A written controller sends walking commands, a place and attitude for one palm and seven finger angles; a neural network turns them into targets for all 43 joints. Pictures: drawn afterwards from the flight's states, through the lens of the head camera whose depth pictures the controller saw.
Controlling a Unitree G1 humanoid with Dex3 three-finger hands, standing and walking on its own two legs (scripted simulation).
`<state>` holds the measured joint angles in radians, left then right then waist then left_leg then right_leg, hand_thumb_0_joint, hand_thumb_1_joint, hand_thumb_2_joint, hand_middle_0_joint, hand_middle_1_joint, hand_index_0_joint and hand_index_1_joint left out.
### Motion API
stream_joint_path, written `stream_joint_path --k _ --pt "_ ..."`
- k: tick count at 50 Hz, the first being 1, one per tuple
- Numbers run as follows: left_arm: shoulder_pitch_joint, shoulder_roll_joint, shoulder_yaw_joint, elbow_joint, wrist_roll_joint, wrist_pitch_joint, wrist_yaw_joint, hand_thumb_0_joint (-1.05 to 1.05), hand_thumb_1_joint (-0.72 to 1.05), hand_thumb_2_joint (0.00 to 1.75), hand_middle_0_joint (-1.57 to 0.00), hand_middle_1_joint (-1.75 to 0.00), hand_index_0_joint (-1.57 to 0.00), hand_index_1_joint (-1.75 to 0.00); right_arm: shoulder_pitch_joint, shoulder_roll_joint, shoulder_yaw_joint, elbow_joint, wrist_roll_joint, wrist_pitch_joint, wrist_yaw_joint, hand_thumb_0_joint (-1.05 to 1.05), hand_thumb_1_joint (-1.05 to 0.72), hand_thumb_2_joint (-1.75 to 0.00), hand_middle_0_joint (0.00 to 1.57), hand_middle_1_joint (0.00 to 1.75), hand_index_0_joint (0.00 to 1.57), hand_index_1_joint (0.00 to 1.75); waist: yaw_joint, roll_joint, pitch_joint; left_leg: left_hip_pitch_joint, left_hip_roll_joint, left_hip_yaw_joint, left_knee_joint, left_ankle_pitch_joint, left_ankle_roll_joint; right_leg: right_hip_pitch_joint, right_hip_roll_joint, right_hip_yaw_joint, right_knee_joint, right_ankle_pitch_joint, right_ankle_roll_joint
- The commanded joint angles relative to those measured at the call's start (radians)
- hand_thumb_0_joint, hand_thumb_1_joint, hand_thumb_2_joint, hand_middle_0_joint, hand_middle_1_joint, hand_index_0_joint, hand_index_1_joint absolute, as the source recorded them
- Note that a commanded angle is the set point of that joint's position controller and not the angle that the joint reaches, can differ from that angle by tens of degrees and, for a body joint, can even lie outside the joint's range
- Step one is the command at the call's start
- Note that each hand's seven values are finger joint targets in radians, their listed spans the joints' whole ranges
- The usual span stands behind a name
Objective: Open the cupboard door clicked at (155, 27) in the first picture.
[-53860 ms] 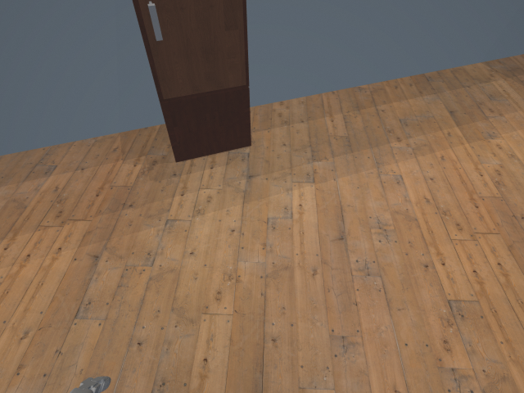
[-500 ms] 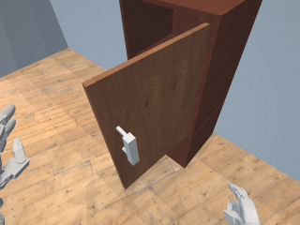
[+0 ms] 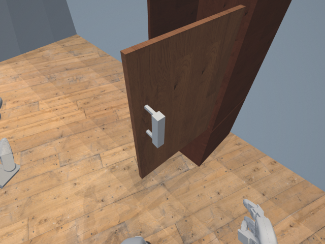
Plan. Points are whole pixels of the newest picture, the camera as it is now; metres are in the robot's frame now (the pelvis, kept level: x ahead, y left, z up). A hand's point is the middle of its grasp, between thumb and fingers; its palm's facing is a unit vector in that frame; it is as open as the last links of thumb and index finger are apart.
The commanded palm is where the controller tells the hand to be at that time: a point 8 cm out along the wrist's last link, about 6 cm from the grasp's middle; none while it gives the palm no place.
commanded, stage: step back with the hand held close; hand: left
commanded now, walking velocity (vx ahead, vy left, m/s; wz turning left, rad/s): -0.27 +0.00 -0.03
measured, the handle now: (153, 126) +0.43 +0.06 +0.02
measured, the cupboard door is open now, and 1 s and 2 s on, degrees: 84 84 84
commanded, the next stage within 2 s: stop stepping back and stand still in 0.44 s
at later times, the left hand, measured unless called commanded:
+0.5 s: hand out of the picture +0.12 +0.24 +0.19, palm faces +0.37 -0.83 -0.41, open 7.4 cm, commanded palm +0.06 +0.28 +0.19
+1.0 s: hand out of the picture +0.03 +0.20 +0.17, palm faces +0.31 -0.84 -0.45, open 7.4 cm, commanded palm -0.02 +0.26 +0.19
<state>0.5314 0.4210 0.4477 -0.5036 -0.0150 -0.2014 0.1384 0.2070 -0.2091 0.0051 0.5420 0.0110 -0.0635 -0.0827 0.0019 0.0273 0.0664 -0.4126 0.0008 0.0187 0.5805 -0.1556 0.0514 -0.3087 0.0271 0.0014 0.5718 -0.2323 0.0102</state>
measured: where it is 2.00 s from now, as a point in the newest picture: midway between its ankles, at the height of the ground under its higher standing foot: outside the picture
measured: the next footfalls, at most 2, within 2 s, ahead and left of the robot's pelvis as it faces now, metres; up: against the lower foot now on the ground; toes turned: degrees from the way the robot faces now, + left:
right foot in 0.54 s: -0.22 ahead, -0.11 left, +0.00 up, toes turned -7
left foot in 0.74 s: -0.04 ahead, +0.06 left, +0.00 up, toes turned -4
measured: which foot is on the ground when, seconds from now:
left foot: down 0.00-0.56, up 0.58-0.72, down 0.74-0.94, up 0.96-1.00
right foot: down 0.00-0.18, up 0.20-0.52, down 0.54-1.00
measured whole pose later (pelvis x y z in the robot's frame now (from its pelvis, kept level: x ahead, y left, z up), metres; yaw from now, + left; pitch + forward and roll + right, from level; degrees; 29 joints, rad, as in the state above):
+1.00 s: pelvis -0.19 -0.03 +0.01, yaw -5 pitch -1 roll +0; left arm 0.59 0.40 0.39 -0.49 -0.04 -0.19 0.14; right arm 0.28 -0.22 -0.01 0.64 0.00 -0.09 -0.07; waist -0.03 -0.01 -0.04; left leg -0.46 -0.02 0.00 0.79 -0.29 0.00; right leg -0.14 0.04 -0.05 0.52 -0.38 -0.06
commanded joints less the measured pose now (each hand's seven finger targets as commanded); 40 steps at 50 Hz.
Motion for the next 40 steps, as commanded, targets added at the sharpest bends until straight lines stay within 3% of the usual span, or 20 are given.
stream_joint_path --k 1,3,5,6,7,9,11,14,23,25,27,28,29,30,31,33,35,36,38,40 --pt "-0.026 0.158 0.097 -0.226 -0.013 -0.073 0.023 0.0 0.9 0.9 -0.2 -0.3 -0.2 -0.3 -0.078 -0.138 -0.068 -0.131 -0.007 -0.061 0.003 0.0 -0.9 -0.9 0.2 0.3 0.2 0.3 -0.007 -0.072 -0.102 -0.016 0.032 -0.056 -0.026 -0.382 -0.026 -0.058 -0.117 0.21 -0.253 -0.318 -0.075" --pt "-0.059 0.155 0.063 -0.239 -0.017 -0.071 0.037 0.0 0.9 0.9 -0.2 -0.3 -0.2 -0.3 -0.057 -0.121 -0.062 -0.085 -0.015 -0.058 0.007 0.0 -0.9 -0.9 0.2 0.3 0.2 0.3 -0.017 -0.183 -0.119 0.207 -0.013 -0.016 0.256 -0.238 -0.059 -0.293 -0.26 0.291 -0.365 -0.325 -0.143" --pt "-0.098 0.165 0.06 -0.245 -0.011 -0.062 0.047 0.0 0.9 0.9 -0.2 -0.3 -0.2 -0.3 -0.063 -0.115 -0.054 -0.076 -0.019 -0.056 0.006 0.0 -0.9 -0.9 0.2 0.3 0.2 0.3 -0.024 -0.191 -0.122 0.209 -0.006 -0.019 0.217 -0.216 -0.051 -0.26 -0.253 0.219 -0.313 -0.148 -0.125" --pt "-0.11 0.185 0.077 -0.24 -0.013 -0.057 0.051 0.0 0.9 0.9 -0.2 -0.3 -0.2 -0.3 -0.072 -0.11 -0.048 -0.072 -0.016 -0.057 0.001 0.0 -0.9 -0.9 0.2 0.3 0.2 0.3 -0.026 -0.161 -0.107 0.212 0.001 -0.02 0.091 -0.193 -0.047 -0.247 -0.215 0.172 -0.264 -0.109 -0.093" --pt "-0.14 0.192 0.073 -0.268 -0.017 -0.057 0.049 0.0 0.9 0.9 -0.2 -0.3 -0.2 -0.3 -0.09 -0.129 -0.048 -0.076 -0.016 -0.058 -0.008 0.0 -0.9 -0.9 0.2 0.3 0.2 0.3 -0.028 -0.037 -0.068 0.177 0.029 -0.074 -0.087 -0.197 -0.038 -0.23 -0.14 0.11 -0.172 -0.124 -0.05" --pt "-0.134 0.198 0.115 -0.296 -0.006 -0.078 0.055 0.0 0.9 0.9 -0.2 -0.3 -0.2 -0.3 -0.12 -0.149 -0.046 -0.099 -0.022 -0.078 -0.02 0.0 -0.9 -0.9 0.2 0.3 0.2 0.3 0.006 0.309 -0.089 -0.11 0.287 -0.387 -0.381 -0.273 0.061 0.012 0.028 0.001 0.231 -0.144 0.011" --pt "-0.105 0.201 0.152 -0.251 0.001 -0.093 0.051 0.0 0.9 0.9 -0.2 -0.3 -0.2 -0.3 -0.088 -0.118 -0.063 -0.072 -0.036 -0.106 -0.005 0.0 -0.9 -0.9 0.2 0.3 0.2 0.3 -0.003 0.249 -0.163 -0.213 0.361 -0.43 -0.491 -0.511 0.119 0.123 0.06 0.066 0.567 -0.231 0.004" --pt "-0.052 0.167 0.126 -0.264 -0.017 -0.087 0.047 0.0 0.9 0.9 -0.2 -0.3 -0.2 -0.3 -0.1 -0.115 -0.073 -0.066 -0.034 -0.118 0.018 0.0 -0.9 -0.9 0.2 0.3 0.2 0.3 0.006 0.113 -0.179 -0.01 0.306 -0.325 -0.377 -0.282 0.115 -0.03 0.033 0.065 0.532 -0.234 0.0" --pt "-0.038 0.166 0.076 -0.289 -0.06 -0.066 0.04 0.0 0.9 0.9 -0.2 -0.3 -0.2 -0.3 -0.084 -0.111 -0.057 -0.021 -0.039 -0.125 0.029 0.0 -0.9 -0.9 0.2 0.3 0.2 0.3 0.002 0.246 -0.29 0.26 0.209 -0.16 -0.433 -0.105 -0.014 0.083 0.068 -0.066 -0.044 -0.295 -0.034" --pt "-0.043 0.21 0.112 -0.288 -0.07 -0.082 0.031 0.0 0.9 0.9 -0.2 -0.3 -0.2 -0.3 -0.093 -0.105 -0.054 -0.025 -0.039 -0.103 0.031 0.0 -0.9 -0.9 0.2 0.3 0.2 0.3 0.008 0.189 -0.302 0.29 0.18 -0.09 -0.327 0.044 -0.059 0.12 0.028 -0.039 -0.267 -0.15 -0.061" --pt "-0.026 0.293 0.17 -0.296 -0.071 -0.098 0.03 0.0 0.9 0.9 -0.2 -0.3 -0.2 -0.3 -0.101 -0.075 -0.042 -0.022 -0.033 -0.072 0.029 0.0 -0.9 -0.9 0.2 0.3 0.2 0.3 0.005 -0.051 -0.282 0.302 0.092 -0.023 -0.011 -0.011 -0.083 -0.023 -0.207 0.17 -0.366 0.098 -0.122" --pt "-0.023 0.308 0.184 -0.281 -0.073 -0.1 0.032 0.0 0.9 0.9 -0.2 -0.3 -0.2 -0.3 -0.142 -0.081 -0.032 -0.046 -0.024 -0.075 0.02 0.0 -0.9 -0.9 0.2 0.3 0.2 0.3 0.023 -0.136 -0.217 0.205 0.008 0.015 0.168 -0.159 -0.095 -0.075 -0.294 0.215 -0.378 0.187 -0.134" --pt "-0.021 0.334 0.216 -0.259 -0.059 -0.104 0.038 0.0 0.9 0.9 -0.2 -0.3 -0.2 -0.3 -0.142 -0.087 -0.028 -0.048 -0.03 -0.083 0.021 0.0 -0.9 -0.9 0.2 0.3 0.2 0.3 0.029 -0.132 -0.202 0.092 0.006 -0.001 0.305 -0.232 -0.091 -0.058 -0.348 0.207 -0.347 0.29 -0.151" --pt "0.007 0.262 0.156 -0.226 -0.054 -0.09 0.026 0.0 0.9 0.9 -0.2 -0.3 -0.2 -0.3 -0.127 -0.091 -0.033 -0.049 -0.008 -0.081 0.02 0.0 -0.9 -0.9 0.2 0.3 0.2 0.3 0.018 -0.221 -0.198 -0.033 -0.024 -0.027 0.362 -0.23 -0.077 0.087 -0.276 0.129 -0.231 0.562 -0.117" --pt "0.061 0.26 0.176 -0.204 -0.044 -0.064 0.021 0.0 0.9 0.9 -0.2 -0.3 -0.2 -0.3 -0.139 -0.089 -0.028 -0.081 0.003 -0.077 0.015 0.0 -0.9 -0.9 0.2 0.3 0.2 0.3 0.015 -0.22 -0.192 -0.082 -0.001 -0.016 0.311 -0.191 -0.062 0.162 -0.251 0.096 -0.159 0.721 -0.085" --pt "0.07 0.227 0.163 -0.161 -0.048 -0.041 0.026 0.0 0.9 0.9 -0.2 -0.3 -0.2 -0.3 -0.142 -0.085 -0.014 -0.078 -0.002 -0.061 0.004 0.0 -0.9 -0.9 0.2 0.3 0.2 0.3 -0.002 -0.118 -0.186 -0.03 -0.009 0.035 0.133 -0.089 -0.049 0.222 -0.229 0.061 -0.099 0.792 -0.084" --pt "0.016 0.203 0.129 -0.126 -0.052 -0.036 0.032 0.0 0.9 0.9 -0.2 -0.3 -0.2 -0.3 -0.101 -0.111 -0.016 -0.049 -0.004 -0.065 -0.003 0.0 -0.9 -0.9 0.2 0.3 0.2 0.3 -0.028 -0.03 -0.179 0.164 -0.036 0.06 -0.024 0.069 -0.026 0.13 -0.19 0.034 -0.05 0.75 -0.03" --pt "-0.019 0.193 0.106 -0.111 -0.056 -0.033 0.033 0.0 0.9 0.9 -0.2 -0.3 -0.2 -0.3 -0.081 -0.131 -0.028 -0.039 0.0 -0.069 -0.004 0.0 -0.9 -0.9 0.2 0.3 0.2 0.3 -0.037 0.001 -0.189 0.263 0.0 0.026 -0.059 0.252 -0.002 0.082 -0.155 0.017 0.006 0.684 0.018" --pt "-0.068 0.183 0.075 -0.099 -0.052 -0.036 0.028 0.0 0.9 0.9 -0.2 -0.3 -0.2 -0.3 -0.047 -0.161 -0.046 -0.048 0.012 -0.078 -0.004 0.0 -0.9 -0.9 0.2 0.3 0.2 0.3 -0.028 0.009 -0.193 0.336 0.106 -0.091 -0.082 0.433 0.051 0.019 -0.079 0.01 0.078 0.39 0.071" --pt "-0.05 0.192 0.076 -0.092 -0.038 -0.038 0.03 0.0 0.9 0.9 -0.2 -0.3 -0.2 -0.3 -0.054 -0.148 -0.041 -0.053 -0.001 -0.083 0.003 0.0 -0.9 -0.9 0.2 0.3 0.2 0.3 -0.01 0.107 -0.174 0.27 0.176 -0.237 -0.145 0.373 0.092 -0.02 -0.031 0.001 0.058 -0.05 0.047"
